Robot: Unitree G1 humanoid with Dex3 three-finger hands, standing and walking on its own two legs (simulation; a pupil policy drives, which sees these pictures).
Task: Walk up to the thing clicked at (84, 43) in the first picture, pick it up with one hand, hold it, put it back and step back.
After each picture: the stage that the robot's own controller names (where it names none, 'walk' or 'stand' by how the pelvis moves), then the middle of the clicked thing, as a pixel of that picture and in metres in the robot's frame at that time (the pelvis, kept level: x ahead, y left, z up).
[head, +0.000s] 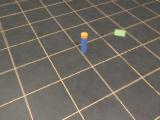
stand; (83, 43) +1.34 -0.04 -0.65
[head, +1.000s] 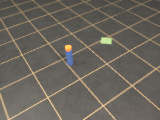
walk; (69, 55) +1.22 +0.22 -0.65
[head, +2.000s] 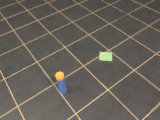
walk; (61, 83) +0.78 +0.24 -0.65
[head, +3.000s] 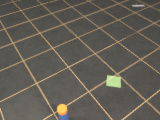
walk; (63, 115) +0.51 +0.17 -0.65
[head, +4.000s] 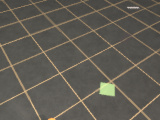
stand; out of the picture +0.39 +0.19 -0.65
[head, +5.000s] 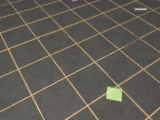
stand; out of the picture +0.36 +0.17 -0.66
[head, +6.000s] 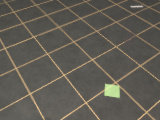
stand; out of the picture +0.37 +0.17 -0.66
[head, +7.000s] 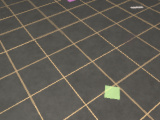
stand; out of the picture +0.37 +0.19 -0.66
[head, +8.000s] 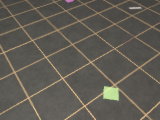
stand; out of the picture +0.36 +0.20 -0.66
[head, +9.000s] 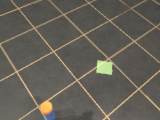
go down; (48, 112) +0.39 +0.19 -0.59
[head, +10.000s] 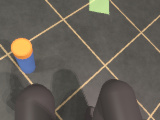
go down; (25, 58) +0.46 +0.21 -0.25
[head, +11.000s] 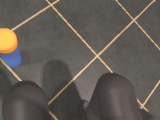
close in; (9, 51) +0.45 +0.22 -0.22
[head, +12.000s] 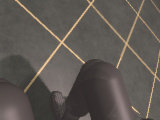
close; out of the picture +0.45 +0.26 -0.17
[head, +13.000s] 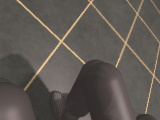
lift; out of the picture +0.43 +0.27 -0.17
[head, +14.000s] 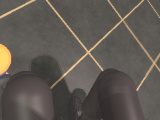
lift; out of the picture +0.34 +0.24 -0.13
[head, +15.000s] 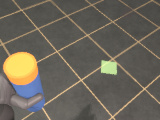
lift; (29, 87) +0.31 +0.17 +0.05
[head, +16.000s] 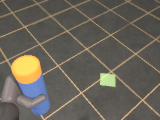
hold; (34, 89) +0.32 +0.16 +0.03
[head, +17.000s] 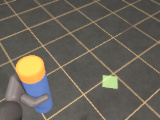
hold; (38, 88) +0.32 +0.16 +0.03
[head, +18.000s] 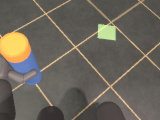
crouch; (25, 64) +0.40 +0.18 -0.04
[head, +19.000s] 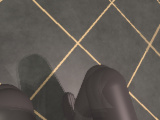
lower; out of the picture +0.45 +0.24 -0.15
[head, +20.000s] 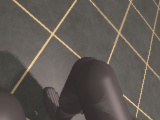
lower; out of the picture +0.46 +0.27 -0.18
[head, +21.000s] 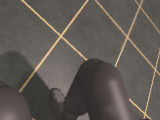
lower; out of the picture +0.44 +0.28 -0.17
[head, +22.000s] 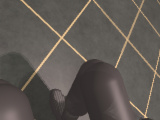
lower; out of the picture +0.44 +0.27 -0.17
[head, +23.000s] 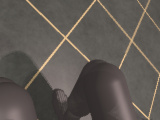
loosen; out of the picture +0.43 +0.27 -0.17
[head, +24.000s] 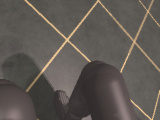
withdraw; out of the picture +0.43 +0.25 -0.17
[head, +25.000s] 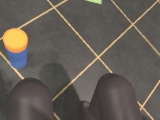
walk; (17, 52) +0.45 +0.22 -0.21
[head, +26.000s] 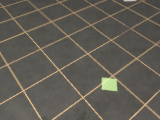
stand; out of the picture +0.37 +0.15 -0.58
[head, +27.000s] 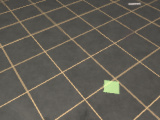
stand; out of the picture +0.38 +0.16 -0.60
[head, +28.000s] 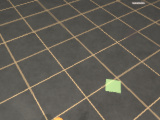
stand; out of the picture +0.38 +0.15 -0.61
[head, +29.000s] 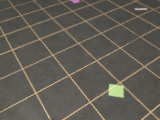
walk; out of the picture +0.40 +0.16 -0.66
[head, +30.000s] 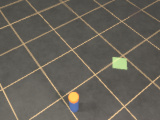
walk; (73, 102) +0.48 +0.07 -0.64
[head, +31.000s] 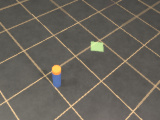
walk; (56, 77) +0.72 +0.15 -0.64
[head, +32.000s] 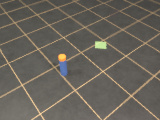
stand; (63, 65) +1.02 +0.23 -0.64
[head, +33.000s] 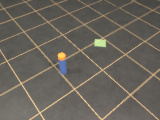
stand; (62, 64) +1.00 +0.19 -0.66
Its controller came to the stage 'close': yes
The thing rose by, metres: 0.68
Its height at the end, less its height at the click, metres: +0.00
